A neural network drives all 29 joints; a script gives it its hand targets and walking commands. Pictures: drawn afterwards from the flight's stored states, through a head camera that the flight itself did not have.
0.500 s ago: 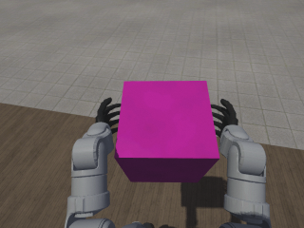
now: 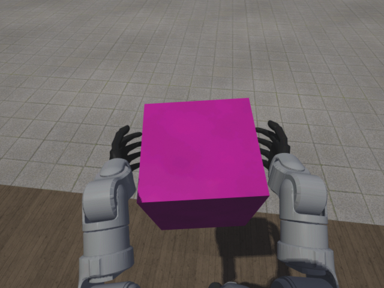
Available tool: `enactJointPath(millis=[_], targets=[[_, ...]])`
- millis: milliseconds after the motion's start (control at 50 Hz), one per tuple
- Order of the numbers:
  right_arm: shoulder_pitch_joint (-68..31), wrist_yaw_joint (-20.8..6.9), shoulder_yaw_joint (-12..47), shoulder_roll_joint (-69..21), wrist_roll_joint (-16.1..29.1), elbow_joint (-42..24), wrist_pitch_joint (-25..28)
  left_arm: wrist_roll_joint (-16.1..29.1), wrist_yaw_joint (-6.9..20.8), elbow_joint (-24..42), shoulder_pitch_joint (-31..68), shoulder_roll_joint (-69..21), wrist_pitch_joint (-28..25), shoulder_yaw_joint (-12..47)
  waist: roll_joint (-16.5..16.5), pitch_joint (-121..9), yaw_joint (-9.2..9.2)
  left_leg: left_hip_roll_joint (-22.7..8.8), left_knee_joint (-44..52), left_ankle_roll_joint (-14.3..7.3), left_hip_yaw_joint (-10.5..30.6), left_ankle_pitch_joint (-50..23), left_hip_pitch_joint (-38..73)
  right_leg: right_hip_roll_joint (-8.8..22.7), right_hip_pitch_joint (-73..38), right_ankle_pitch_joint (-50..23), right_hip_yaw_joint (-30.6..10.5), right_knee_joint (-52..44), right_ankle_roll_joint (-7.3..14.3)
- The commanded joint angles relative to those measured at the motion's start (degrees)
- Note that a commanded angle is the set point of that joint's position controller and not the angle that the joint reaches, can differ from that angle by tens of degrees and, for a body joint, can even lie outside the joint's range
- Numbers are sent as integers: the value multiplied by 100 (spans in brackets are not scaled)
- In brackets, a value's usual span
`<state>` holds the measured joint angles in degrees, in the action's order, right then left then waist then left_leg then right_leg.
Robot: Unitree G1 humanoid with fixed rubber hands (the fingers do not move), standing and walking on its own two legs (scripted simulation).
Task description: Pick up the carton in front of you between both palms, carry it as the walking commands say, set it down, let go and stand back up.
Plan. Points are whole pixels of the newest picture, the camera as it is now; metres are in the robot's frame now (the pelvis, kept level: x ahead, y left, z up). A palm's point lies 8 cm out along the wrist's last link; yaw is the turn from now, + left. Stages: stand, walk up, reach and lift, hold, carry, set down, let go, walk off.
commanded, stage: carry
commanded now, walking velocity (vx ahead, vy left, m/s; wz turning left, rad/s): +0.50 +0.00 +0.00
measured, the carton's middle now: (200, 171) +0.35 -0.01 +0.04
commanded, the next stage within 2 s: none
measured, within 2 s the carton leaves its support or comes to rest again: neither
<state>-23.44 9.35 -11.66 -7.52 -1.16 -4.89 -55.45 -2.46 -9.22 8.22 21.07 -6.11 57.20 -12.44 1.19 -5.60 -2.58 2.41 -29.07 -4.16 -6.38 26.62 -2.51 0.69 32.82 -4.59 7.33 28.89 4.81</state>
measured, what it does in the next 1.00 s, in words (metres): goes down: right foot, then left foot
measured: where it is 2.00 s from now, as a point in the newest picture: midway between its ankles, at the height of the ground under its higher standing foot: (193, 131)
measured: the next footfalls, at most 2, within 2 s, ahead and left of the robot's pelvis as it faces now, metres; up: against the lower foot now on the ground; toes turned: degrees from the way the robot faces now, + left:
right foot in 0.02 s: +0.19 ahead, -0.07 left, -0.02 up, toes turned -6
left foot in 0.56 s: +0.55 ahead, +0.04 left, -0.05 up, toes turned +5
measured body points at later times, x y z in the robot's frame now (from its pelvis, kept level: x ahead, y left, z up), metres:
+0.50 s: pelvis +0.32 -0.02 -0.02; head +0.32 -0.03 +0.43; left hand +0.66 +0.14 +0.10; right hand +0.66 -0.17 +0.09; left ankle +0.49 +0.08 -0.72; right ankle +0.15 -0.07 -0.74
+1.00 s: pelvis +0.66 -0.03 -0.03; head +0.66 -0.02 +0.42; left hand +0.97 +0.10 +0.05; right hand +0.96 -0.20 +0.06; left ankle +0.51 +0.04 -0.76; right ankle +0.79 -0.16 -0.74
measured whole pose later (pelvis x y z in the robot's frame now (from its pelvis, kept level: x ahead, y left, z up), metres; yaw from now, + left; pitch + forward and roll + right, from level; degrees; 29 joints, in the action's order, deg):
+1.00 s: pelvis +0.66 -0.03 -0.03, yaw -2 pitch +6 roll -1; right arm -13.1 8.5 -8.5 -8.3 -0.6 -11.4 -55.4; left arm -2.8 -7.6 14.4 10.6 -7.8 56.6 -9.0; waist 0.6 -6.5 -3.0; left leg 1.4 -20.6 -4.3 -6.6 19.7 -2.7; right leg 2.1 34.6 -0.2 6.1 31.8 1.6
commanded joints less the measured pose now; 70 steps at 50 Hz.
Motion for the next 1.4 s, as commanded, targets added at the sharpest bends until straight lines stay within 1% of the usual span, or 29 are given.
enactJointPath(millis=[0,20,40,60,80,120,160,220,260,280,380,460,480,500,520,540,560,580,620,780,900,960,1000,1040,1060,1120,1200,1280,1380], targets=[[-2806,-38,3357,-3621,1041,-369,-287,884,-68,-19,2751,-3372,58,3161,1494,-2864,659,260,-4861,278,309,583,-3480,2093,-5620,-3019,-3189,324,1221],[-2755,-14,3230,-3616,1023,-381,-307,981,-75,141,2758,-3541,85,3218,1332,-3180,594,112,-5601,124,819,712,-4097,2279,-5796,-1483,-3734,132,1506],[-2892,-19,3237,-3802,1125,-455,-312,1113,-70,167,2959,-3728,71,3297,961,-2978,747,16,-5881,92,867,417,-4481,1981,-5480,-865,-3561,-108,1493],[-2962,-6,3262,-3896,1072,-440,-290,1265,-15,221,3081,-3983,54,3441,178,-2469,720,-265,-5218,78,907,118,-4487,1866,-4789,-561,-3035,-267,1184],[-2838,-33,3065,-4013,933,-221,-303,1314,63,401,3462,-4095,18,3509,-95,-2139,686,-363,-4948,72,845,-53,-4290,1731,-3977,-218,-2829,-458,1057],[-3034,-97,3126,-4258,839,-154,-224,1444,204,418,3826,-4424,-36,3757,154,-2043,462,-512,-4348,105,832,-334,-3973,1581,-3391,447,-2355,-702,869],[-3174,-135,3122,-4274,774,-208,-175,1684,309,481,4102,-4618,-118,3935,145,-1904,520,-513,-3892,150,617,-418,-3885,1465,-3109,991,-2252,-938,995],[-3069,-137,3303,-4324,678,-181,-98,1626,349,292,3884,-4559,-145,3899,253,-1661,521,-610,-3102,162,554,-1230,-4164,1415,-3254,-230,-1759,-980,957],[-3119,-98,3355,-4272,712,-172,-108,1503,334,163,3672,-4328,-133,3744,449,-1509,640,-619,-2664,211,411,-1812,-4361,1254,-3406,-876,-1589,-958,678],[-3122,-80,3406,-4244,766,-348,-82,1589,321,278,3744,-4346,-134,3731,523,-1359,616,-581,-2108,211,287,-2283,-4173,996,-3291,-1263,-986,-880,498],[-2974,-23,3270,-3935,739,-368,-199,1362,202,-4,3235,-4061,-26,3541,409,-1311,903,-86,-639,14,-317,-2869,-4073,673,-4373,-2341,-806,-378,282],[-2642,-27,3018,-3801,585,121,-350,1268,189,-49,3304,-4047,32,3452,670,-1498,427,343,342,-186,-664,-2987,-2351,580,-4107,-3729,-441,723,-7],[-2495,-47,2976,-3805,583,155,-357,1204,174,-292,3163,-4070,84,3464,580,-1800,97,66,679,-288,-383,-3370,-1255,539,-3614,-3033,-263,1611,-124],[-2405,-58,2852,-3713,464,445,-406,1001,155,-413,3203,-3953,103,3269,-56,-2098,-140,-492,459,-404,99,-3760,366,329,-2364,-1450,-179,2676,-267],[-2503,-66,2937,-3686,595,311,-352,997,123,-249,3300,-4085,93,3324,-1257,-2374,-78,-2080,-339,-1069,2112,-5745,1823,-155,-368,2890,-330,4149,-440],[-2558,-65,2963,-3787,662,321,-329,986,99,-296,3296,-4102,141,3319,-1702,-2835,-327,-2510,106,-1627,3675,-4380,2260,-628,740,3940,-714,5422,-468],[-2645,-65,2954,-3899,706,280,-296,1017,100,-401,3425,-4215,148,3377,-1365,-2599,-323,-2459,476,-1570,3997,-3052,1750,-246,1084,3631,-1046,5638,-134],[-2903,-139,3261,-4318,963,97,-266,1078,87,-191,3419,-4523,50,3283,-649,-2407,-144,-2262,737,-1341,3504,-1785,1444,-106,1180,3148,-1150,5276,-115],[-3249,-338,3609,-4987,1301,-30,-154,959,127,-249,3394,-4855,-52,3281,-114,-1820,26,-1932,1269,-960,2530,-1901,-99,317,476,2546,-975,4269,-249],[-2680,-587,4042,-5065,1529,-371,185,767,192,425,2686,-4868,-433,3846,-701,-1883,-104,-1602,1007,-870,1330,-4112,759,310,865,1565,-488,2077,-370],[-1229,-538,3980,-4466,1171,-907,-49,1054,249,815,1666,-4655,-151,4228,-972,-1474,-128,-1140,786,-421,667,-5625,1656,-51,721,376,131,263,-351],[-672,-559,4137,-4345,1355,-1390,-296,1075,267,1414,1088,-4328,77,4198,-890,-1513,13,-982,74,-98,227,-6393,1202,-344,-879,-149,656,-747,-223],[-478,-565,4225,-4161,1326,-1845,-517,1087,315,1577,602,-4311,292,4184,-405,-1909,427,-785,-1522,345,-131,-4880,-476,236,-3475,-708,99,-775,-43],[-150,-565,4267,-4137,1444,-2144,-765,1069,333,1728,66,-4160,504,4051,1519,-2601,408,90,-4466,519,205,444,-3650,2466,-5603,-2156,-3382,-485,1157],[-86,-600,4218,-4134,1443,-2350,-828,1235,378,2074,148,-4346,565,4186,1053,-2476,355,-135,-4942,350,668,356,-4224,2310,-5557,-1289,-3280,-513,1274],[-122,-736,4440,-4701,1466,-2740,-914,1487,627,2505,295,-4945,633,4493,67,-1705,338,-750,-3766,368,743,-591,-3829,1901,-3797,162,-2209,-1314,639],[302,-821,4502,-4831,1323,-2867,-924,1695,861,2890,186,-4896,734,4679,391,-1061,303,-910,-2636,452,387,-1368,-3477,1665,-2864,1556,-1519,-2180,523],[560,-747,4468,-4442,1149,-2936,-956,1827,910,2946,132,-4441,817,4811,492,-570,273,-943,-1424,471,38,-2287,-3544,1410,-2933,1060,-606,-2364,370],[741,-654,4396,-3963,1171,-2761,-1189,1438,742,2660,-333,-3750,992,4409,772,-74,341,-734,-509,426,-362,-2564,-3336,1294,-3189,134,-167,-2216,251]])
